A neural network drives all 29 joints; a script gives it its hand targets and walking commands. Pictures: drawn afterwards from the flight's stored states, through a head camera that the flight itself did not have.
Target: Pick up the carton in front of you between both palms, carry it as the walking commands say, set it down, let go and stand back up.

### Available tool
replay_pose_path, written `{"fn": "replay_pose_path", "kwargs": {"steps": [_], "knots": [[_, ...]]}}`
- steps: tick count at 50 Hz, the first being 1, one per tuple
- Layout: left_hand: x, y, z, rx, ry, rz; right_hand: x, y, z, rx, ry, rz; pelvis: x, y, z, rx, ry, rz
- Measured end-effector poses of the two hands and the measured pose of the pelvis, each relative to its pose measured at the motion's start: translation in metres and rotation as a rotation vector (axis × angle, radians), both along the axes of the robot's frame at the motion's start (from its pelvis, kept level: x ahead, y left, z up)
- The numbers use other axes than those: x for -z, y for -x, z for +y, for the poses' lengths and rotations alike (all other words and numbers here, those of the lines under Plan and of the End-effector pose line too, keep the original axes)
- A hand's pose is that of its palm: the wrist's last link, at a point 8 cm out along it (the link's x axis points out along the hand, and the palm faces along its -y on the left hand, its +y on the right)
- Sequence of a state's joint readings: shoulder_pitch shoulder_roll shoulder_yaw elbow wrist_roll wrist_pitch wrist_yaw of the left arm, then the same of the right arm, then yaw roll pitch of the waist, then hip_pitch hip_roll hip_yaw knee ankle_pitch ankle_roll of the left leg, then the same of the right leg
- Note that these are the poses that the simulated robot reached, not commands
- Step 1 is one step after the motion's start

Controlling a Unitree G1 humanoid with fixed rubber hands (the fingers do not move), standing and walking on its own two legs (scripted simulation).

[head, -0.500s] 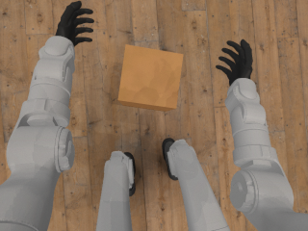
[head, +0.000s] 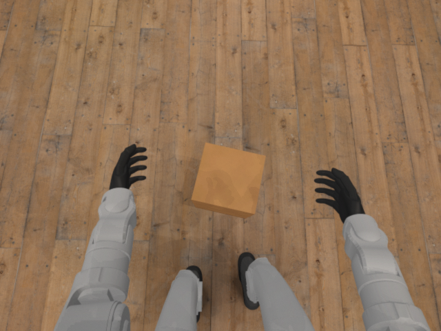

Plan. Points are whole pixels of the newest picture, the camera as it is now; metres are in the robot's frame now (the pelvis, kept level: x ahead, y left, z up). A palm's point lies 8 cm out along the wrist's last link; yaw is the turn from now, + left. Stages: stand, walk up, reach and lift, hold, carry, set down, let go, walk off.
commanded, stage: let go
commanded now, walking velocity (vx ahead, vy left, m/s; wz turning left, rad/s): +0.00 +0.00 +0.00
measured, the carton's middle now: (227, 184) +0.45 -0.05 -0.59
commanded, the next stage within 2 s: stand in 0.98 s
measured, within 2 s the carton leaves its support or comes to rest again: neither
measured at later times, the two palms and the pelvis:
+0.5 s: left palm (75, 257) +0.25 +0.22 -0.02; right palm (392, 260) +0.21 -0.24 -0.01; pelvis +0.06 +0.00 +0.06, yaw -3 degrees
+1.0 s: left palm (64, 293) +0.21 +0.23 -0.01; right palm (396, 266) +0.20 -0.24 +0.00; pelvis +0.04 +0.00 +0.06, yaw -3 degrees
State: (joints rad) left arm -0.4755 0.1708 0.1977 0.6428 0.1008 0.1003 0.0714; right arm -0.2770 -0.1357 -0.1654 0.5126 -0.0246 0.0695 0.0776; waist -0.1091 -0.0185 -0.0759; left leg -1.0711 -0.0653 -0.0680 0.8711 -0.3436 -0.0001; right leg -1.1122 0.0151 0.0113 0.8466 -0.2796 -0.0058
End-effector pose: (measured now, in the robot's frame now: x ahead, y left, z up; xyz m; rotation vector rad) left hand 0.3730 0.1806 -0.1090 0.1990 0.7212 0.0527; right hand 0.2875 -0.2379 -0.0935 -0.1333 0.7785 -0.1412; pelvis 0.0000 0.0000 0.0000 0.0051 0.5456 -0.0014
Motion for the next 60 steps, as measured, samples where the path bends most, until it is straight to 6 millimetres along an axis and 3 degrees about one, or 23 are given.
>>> {"fn": "replay_pose_path", "kwargs": {"steps": [7, 14, 21, 33, 49, 53, 60], "knots": [[-0.034, 0.034, 0.006, 0.007, 0.002, 0.009, -0.039, 0.035, -0.014, -0.028, 0.004, 0.015, -0.025, -0.023, -0.009, 0.011, 0.000, -0.141], [-0.059, 0.063, 0.010, 0.029, 0.007, 0.022, -0.070, 0.071, -0.015, -0.003, 0.000, 0.019, -0.044, -0.044, -0.013, 0.025, 0.005, -0.272], [-0.081, 0.096, 0.024, 0.026, 0.006, 0.036, -0.086, 0.085, -0.010, -0.004, -0.001, 0.028, -0.057, -0.057, -0.007, 0.035, 0.018, -0.398], [-0.106, 0.151, 0.057, -0.004, 0.008, 0.070, -0.089, 0.074, 0.010, -0.046, -0.004, 0.005, -0.063, -0.058, 0.008, 0.031, 0.024, -0.557], [-0.101, 0.163, 0.046, -0.009, 0.008, 0.058, -0.095, 0.088, -0.001, -0.014, 0.056, 0.041, -0.058, -0.043, 0.003, 0.041, 0.026, -0.642], [-0.092, 0.180, 0.057, -0.005, -0.080, 0.109, -0.084, 0.096, -0.012, -0.030, 0.109, -0.003, -0.058, -0.047, 0.001, 0.050, 0.026, -0.574], [-0.076, 0.209, 0.071, -0.037, -0.130, 0.242, -0.050, 0.124, -0.028, -0.002, 0.096, 0.103, -0.054, -0.066, -0.005, 0.061, 0.026, -0.506]]}}
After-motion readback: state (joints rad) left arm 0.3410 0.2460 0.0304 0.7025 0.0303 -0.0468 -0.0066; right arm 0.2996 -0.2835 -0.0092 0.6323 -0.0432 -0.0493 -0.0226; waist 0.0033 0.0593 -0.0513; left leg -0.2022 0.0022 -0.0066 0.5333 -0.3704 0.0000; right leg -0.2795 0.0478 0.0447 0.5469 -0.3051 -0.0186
